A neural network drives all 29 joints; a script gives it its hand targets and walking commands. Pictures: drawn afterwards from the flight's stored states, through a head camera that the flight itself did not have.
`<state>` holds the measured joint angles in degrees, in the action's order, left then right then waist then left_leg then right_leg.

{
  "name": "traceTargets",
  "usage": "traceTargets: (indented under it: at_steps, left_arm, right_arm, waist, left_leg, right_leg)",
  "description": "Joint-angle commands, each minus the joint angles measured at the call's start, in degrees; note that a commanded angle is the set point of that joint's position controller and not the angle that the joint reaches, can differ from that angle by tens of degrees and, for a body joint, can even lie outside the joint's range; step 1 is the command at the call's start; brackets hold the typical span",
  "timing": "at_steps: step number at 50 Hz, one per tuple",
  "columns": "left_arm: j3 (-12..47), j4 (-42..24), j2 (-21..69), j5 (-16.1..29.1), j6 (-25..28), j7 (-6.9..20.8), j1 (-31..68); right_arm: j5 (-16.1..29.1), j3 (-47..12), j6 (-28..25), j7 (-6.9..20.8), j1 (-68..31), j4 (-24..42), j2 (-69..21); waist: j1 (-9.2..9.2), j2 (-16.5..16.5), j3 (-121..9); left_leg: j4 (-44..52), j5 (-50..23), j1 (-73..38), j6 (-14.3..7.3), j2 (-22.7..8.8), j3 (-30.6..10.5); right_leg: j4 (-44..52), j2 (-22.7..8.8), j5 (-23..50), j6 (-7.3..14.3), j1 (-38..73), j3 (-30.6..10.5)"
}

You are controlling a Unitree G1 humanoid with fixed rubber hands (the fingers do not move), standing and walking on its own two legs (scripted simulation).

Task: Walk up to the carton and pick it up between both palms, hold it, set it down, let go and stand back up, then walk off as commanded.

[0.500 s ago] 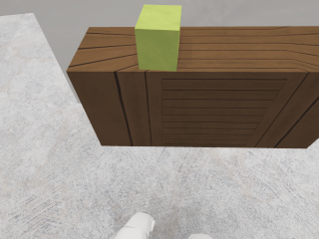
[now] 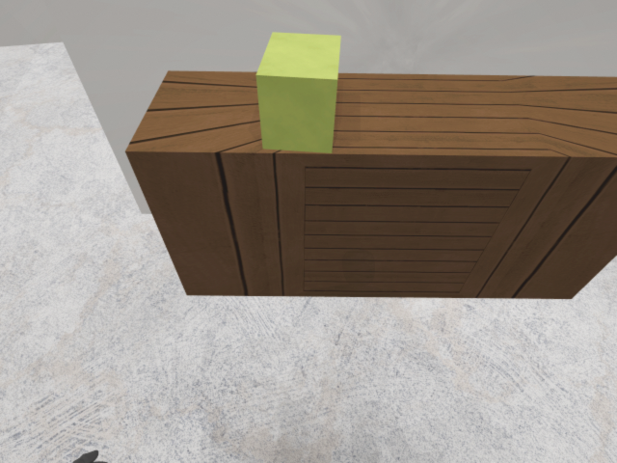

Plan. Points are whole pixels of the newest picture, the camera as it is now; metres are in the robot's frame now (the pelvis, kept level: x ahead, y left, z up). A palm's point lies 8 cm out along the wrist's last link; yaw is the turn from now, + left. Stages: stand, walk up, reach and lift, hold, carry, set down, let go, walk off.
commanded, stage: walk off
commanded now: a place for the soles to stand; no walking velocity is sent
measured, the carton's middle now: (301, 92) +0.94 -0.01 +0.00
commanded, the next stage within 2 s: stand in 0.18 s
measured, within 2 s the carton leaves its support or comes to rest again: neither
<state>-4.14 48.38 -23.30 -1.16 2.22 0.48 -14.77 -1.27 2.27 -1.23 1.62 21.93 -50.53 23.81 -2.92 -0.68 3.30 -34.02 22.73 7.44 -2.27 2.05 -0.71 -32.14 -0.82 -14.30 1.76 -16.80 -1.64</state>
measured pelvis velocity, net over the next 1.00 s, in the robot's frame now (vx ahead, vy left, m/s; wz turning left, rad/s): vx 0.04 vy -0.01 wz -0.02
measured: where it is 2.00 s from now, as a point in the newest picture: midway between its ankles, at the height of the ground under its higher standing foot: outside the picture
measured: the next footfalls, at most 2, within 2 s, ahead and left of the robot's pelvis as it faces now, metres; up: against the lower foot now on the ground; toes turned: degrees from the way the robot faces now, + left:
none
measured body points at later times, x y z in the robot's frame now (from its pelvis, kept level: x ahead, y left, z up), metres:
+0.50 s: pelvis +0.03 +0.01 +0.01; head +0.05 +0.02 +0.46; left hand +0.12 +0.32 -0.12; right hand +0.14 -0.28 -0.10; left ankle +0.01 +0.12 -0.73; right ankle +0.07 -0.14 -0.73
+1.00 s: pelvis +0.04 -0.01 +0.01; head +0.05 -0.01 +0.46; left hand +0.16 +0.29 -0.10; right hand +0.12 -0.32 -0.11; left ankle +0.01 +0.12 -0.73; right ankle +0.07 -0.14 -0.73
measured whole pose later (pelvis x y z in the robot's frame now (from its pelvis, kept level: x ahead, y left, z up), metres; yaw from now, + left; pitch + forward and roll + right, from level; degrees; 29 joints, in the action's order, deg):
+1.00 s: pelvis +0.04 -0.01 +0.01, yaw -1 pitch -2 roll +1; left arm -0.7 54.1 -20.3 0.2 1.5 -0.1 -7.0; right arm -0.4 2.2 -0.5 0.7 8.1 -56.1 20.9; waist -0.9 -0.5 3.6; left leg -25.0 16.2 7.1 0.4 -0.2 0.8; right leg -26.9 -0.6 -11.6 -0.8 -13.7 -3.1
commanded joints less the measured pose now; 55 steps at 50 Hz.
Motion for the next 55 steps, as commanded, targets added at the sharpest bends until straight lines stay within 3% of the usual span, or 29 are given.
traceTargets:
  at_steps: [1, 2, 3, 4, 6, 7, 8, 9, 11, 12, 15, 16, 18, 19, 21, 24, 30, 32, 33, 34, 37, 41, 42, 44, 46, 47, 49, 52, 55]
  left_arm:
    - [-2.7, -5.0, -13.1, -0.2, 2.4, -1.7, -2.5]
    - [-3.2, -3.9, -16.4, 0.0, 2.6, -1.7, -4.2]
    - [-2.7, -4.1, -15.4, -0.3, 2.4, -1.5, -2.0]
    - [-2.2, -4.3, -14.0, -0.1, 2.4, -1.7, -0.6]
    - [-0.9, -3.4, -12.9, -0.1, 1.8, -1.6, 2.4]
    - [-0.8, -4.3, -12.0, 0.0, 1.0, -1.3, 5.2]
    - [-0.4, -3.3, -10.9, 0.7, 0.7, -0.8, 5.3]
    - [0.2, -2.9, -9.5, 1.2, 0.2, -0.6, 6.1]
    - [-0.2, -2.7, -8.4, 2.2, -0.4, -0.4, 4.4]
    - [-0.5, -1.6, -8.7, 1.9, 0.2, -0.9, 6.7]
    - [0.0, 0.1, -8.3, 1.8, 0.7, -0.8, 3.0]
    - [-0.3, 0.5, -10.1, 1.9, 0.9, -0.9, 4.6]
    - [-0.2, -0.5, -9.6, 1.1, 0.9, -0.6, 6.2]
    - [0.4, 0.0, -9.8, 1.7, 0.6, -0.8, 5.0]
    - [0.6, 0.5, -8.7, 1.6, 0.8, -0.8, 5.9]
    - [0.8, 0.4, -9.4, 2.2, 0.4, -1.0, 5.5]
    - [0.8, 0.5, -9.8, 1.9, 0.9, -1.4, 5.6]
    - [1.1, 0.6, -8.7, 2.0, 0.5, -1.1, 6.4]
    - [1.0, 0.1, -9.3, 1.4, 0.5, -1.4, 7.0]
    - [1.1, 1.3, -9.5, 1.6, 0.5, -1.4, 6.9]
    - [0.7, 0.7, -9.7, 1.6, 0.8, -1.2, 6.9]
    - [0.9, 1.1, -9.8, 1.2, 0.6, -1.2, 8.0]
    - [1.0, 1.4, -9.5, 1.4, 0.4, -1.3, 8.7]
    - [0.8, 1.4, -9.2, 1.5, 0.5, -1.2, 9.8]
    - [0.8, 2.2, -9.5, 1.4, 0.6, -1.3, 9.7]
    - [0.6, 1.5, -9.1, 1.6, 0.5, -1.0, 9.5]
    - [0.6, 1.7, -9.5, 1.3, 0.2, -1.0, 9.7]
    - [0.8, 2.9, -7.8, 1.5, 0.4, -1.1, 10.1]
    - [1.5, 5.0, -8.1, 1.2, 0.3, -0.8, 9.9]
  right_arm:
    - [0.9, 1.6, -0.8, -0.4, -1.4, 5.8, 7.4]
    - [1.0, 2.8, -0.3, -0.9, -2.8, 5.5, 9.2]
    - [0.5, 3.5, -0.1, -1.1, -3.2, 4.1, 10.9]
    - [0.6, 3.6, -0.3, -1.1, -2.8, 4.6, 10.4]
    - [0.8, 3.6, -0.5, -1.2, -3.6, 2.7, 8.8]
    - [0.4, 3.9, -0.7, -1.2, -0.2, 1.0, 9.3]
    - [-0.1, 3.6, -0.9, -1.3, -1.7, 0.9, 8.7]
    - [-0.7, 4.1, -1.1, -1.5, -2.3, 0.1, 9.3]
    - [0.0, 3.6, -1.1, -1.3, -8.6, 1.7, 12.5]
    - [0.1, 3.1, -0.7, -1.2, -11.0, 2.6, 11.1]
    - [0.1, 1.9, -1.4, -1.3, -14.8, 2.0, 9.4]
    - [0.4, 2.1, -1.0, -1.3, -13.6, 0.8, 8.9]
    - [0.8, 1.9, -1.2, -1.2, -11.3, 1.3, 7.8]
    - [0.5, 2.1, -1.2, -1.4, -14.4, 1.3, 8.2]
    - [0.4, 2.4, -1.3, -1.5, -14.8, 0.8, 8.6]
    - [0.6, 2.3, -1.2, -1.7, -14.7, 0.7, 8.5]
    - [0.7, 2.7, -0.9, -1.6, -15.3, 1.3, 8.1]
    - [0.7, 2.6, -0.6, -1.7, -15.2, 1.3, 8.6]
    - [0.7, 2.3, -0.8, -1.7, -14.3, 1.5, 7.4]
    - [0.5, 2.5, -0.6, -1.8, -14.8, 0.7, 7.7]
    - [1.0, 2.4, -0.5, -1.6, -16.5, 1.2, 7.3]
    - [0.9, 2.9, -0.4, -1.6, -15.1, 0.5, 8.2]
    - [0.9, 2.9, -0.3, -1.4, -15.8, -0.9, 8.4]
    - [1.0, 2.7, -0.3, -1.3, -15.3, -0.8, 8.0]
    - [1.1, 2.9, -0.4, -1.4, -15.2, -2.1, 8.2]
    - [1.4, 2.3, -0.5, -1.4, -16.2, -1.0, 7.9]
    - [0.7, 2.7, -0.3, -1.5, -15.1, -2.5, 8.4]
    - [0.8, 2.3, -0.7, -1.2, -15.5, -3.0, 7.1]
    - [0.9, 1.5, -1.1, -1.6, -17.1, -4.3, 7.5]
  waist:
    - [4.57, -6.7, -4.5]
    - [4.91, -7.5, -1.5]
    - [4.0, -3.3, -3.4]
    - [3.46, -5.4, -3.6]
    - [1.69, -6.2, -1.7]
    - [0.14, -8.3, -2.4]
    - [-0.46, -6.4, -2.1]
    - [-0.24, -5.6, -5.0]
    - [2.85, 4.2, -0.7]
    - [3.01, 3.7, 2.0]
    - [5.28, 4.2, -0.1]
    - [3.71, 3.3, -2.4]
    - [2.58, 1.4, -3.3]
    - [3.26, 4.0, -3.0]
    - [3.19, 2.6, -4.2]
    - [3.46, 4.3, -5.6]
    - [3.44, 1.5, -8.8]
    - [3.07, 3.6, -8.2]
    - [2.65, 0.3, -6.1]
    - [2.87, 2.3, -5.2]
    - [2.98, -1.1, -7.3]
    - [2.57, -1.6, -5.2]
    - [2.02, 0.6, -4.6]
    - [2.01, -2.4, -6.8]
    - [1.56, -1.7, -6.7]
    - [2.66, -3.0, -4.6]
    - [1.91, -0.6, -3.7]
    - [2.39, 0.2, -6.5]
    - [3.27, 1.7, -3.4]
  left_leg:
    - [-8.2, -13.1, 18.7, -0.7, -1.1, -4.1]
    - [-16.9, 7.4, 20.2, 0.7, -0.3, -2.5]
    - [-19.6, 11.9, 20.0, 0.7, -2.5, -5.4]
    - [-18.0, 11.4, 19.8, 0.5, -3.3, -5.6]
    - [-5.8, 5.8, 13.4, 0.6, -4.1, -2.6]
    - [3.2, 0.3, 6.6, 0.2, -3.0, 0.2]
    - [7.6, -2.8, 2.9, 0.3, -1.6, -1.0]
    - [9.8, -2.5, -0.3, -0.3, -3.3, -4.7]
    - [17.4, 10.2, 9.0, -4.5, -13.9, -19.2]
    - [18.2, 5.2, 12.7, -5.7, -15.1, -17.7]
    - [11.6, -12.7, 9.9, -2.8, -10.6, -8.5]
    - [10.2, -11.8, 8.8, -1.5, -8.7, -6.3]
    - [11.8, -7.3, 7.6, -0.9, -7.6, -7.8]
    - [12.6, -7.5, 5.5, -0.8, -8.7, -8.4]
    - [12.2, -17.2, 3.4, -1.6, -9.1, -8.7]
    - [11.6, -18.5, 1.8, -1.5, -8.6, -6.4]
    - [9.4, -26.0, 0.1, -1.0, -9.0, -5.4]
    - [9.4, -24.3, 0.5, -1.1, -8.1, -4.1]
    - [9.6, -23.3, 1.5, -0.6, -8.3, -5.6]
    - [9.6, -23.6, 0.5, -0.5, -7.8, -4.7]
    - [9.3, -22.4, 1.2, -0.5, -7.4, -3.7]
    - [10.2, -16.4, -0.4, -0.4, -7.2, -4.7]
    - [12.5, -16.8, -0.8, -0.1, -7.7, -5.2]
    - [10.9, -18.1, -0.7, -0.1, -7.3, -4.0]
    - [12.3, -17.3, -1.8, 0.6, -7.3, -3.7]
    - [12.5, -14.3, 0.5, -0.3, -7.4, -4.8]
    - [14.0, -12.0, -0.3, 0.1, -7.5, -4.6]
    - [13.3, -18.4, -0.3, -0.1, -8.1, -3.5]
    - [16.6, -14.7, 2.0, 0.3, -8.2, -5.1]
  right_leg:
    - [14.5, -11.6, -3.0, 7.1, 17.7, -23.3]
    - [15.9, -20.8, -0.9, 13.9, 12.8, -31.2]
    - [13.5, -20.1, 0.6, 14.8, 12.2, -28.9]
    - [11.7, -19.0, 6.2, 15.2, 12.6, -25.5]
    - [8.3, -15.0, 11.3, 11.3, 4.8, -16.6]
    - [5.5, -10.3, 14.3, 8.8, 0.8, -10.3]
    - [4.8, -8.6, 15.0, 6.5, -2.0, -9.9]
    - [5.0, -7.0, 7.4, 4.5, -4.2, -10.4]
    - [1.2, -0.3, -8.8, 0.4, -3.5, -4.1]
    - [-1.5, -0.2, -6.9, 0.4, 1.6, -1.3]
    - [5.2, -2.9, 6.7, 1.3, 5.1, -4.9]
    - [4.7, -3.8, 10.1, 2.4, 6.4, -8.1]
    - [4.5, -4.6, 7.5, 3.7, 4.5, -9.0]
    - [5.6, -4.3, 6.9, 2.9, 3.0, -7.5]
    - [5.2, -3.6, 10.1, 2.2, 3.6, -6.7]
    - [4.3, -4.8, 14.7, 2.7, 4.7, -6.1]
    - [3.3, -4.8, 20.2, 3.6, 7.3, -5.5]
    - [4.3, -4.4, 20.5, 2.6, 7.3, -5.8]
    - [3.5, -4.8, 19.3, 3.2, 6.2, -5.9]
    - [5.3, -5.7, 18.4, 3.5, 5.1, -7.0]
    - [6.1, -6.5, 20.1, 4.5, 8.1, -8.2]
    - [9.3, -7.3, 14.1, 4.1, 3.7, -9.1]
    - [9.2, -6.4, 13.0, 3.4, 3.6, -8.0]
    - [9.3, -6.5, 15.1, 4.0, 6.9, -7.9]
    - [9.8, -6.5, 14.8, 3.9, 6.4, -8.3]
    - [9.8, -5.9, 14.1, 3.4, 6.6, -7.9]
    - [10.7, -6.2, 7.6, 3.9, 3.2, -9.0]
    - [9.0, -5.1, 14.7, 3.6, 7.8, -6.7]
    - [11.6, -5.3, 10.8, 0.5, 8.9, -6.6]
